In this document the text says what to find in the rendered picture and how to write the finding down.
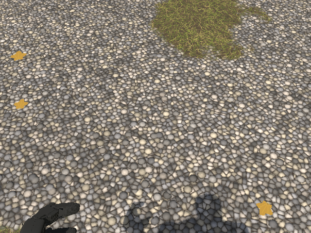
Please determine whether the robot left hand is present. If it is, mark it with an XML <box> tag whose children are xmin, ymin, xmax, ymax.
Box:
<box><xmin>19</xmin><ymin>202</ymin><xmax>81</xmax><ymax>233</ymax></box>

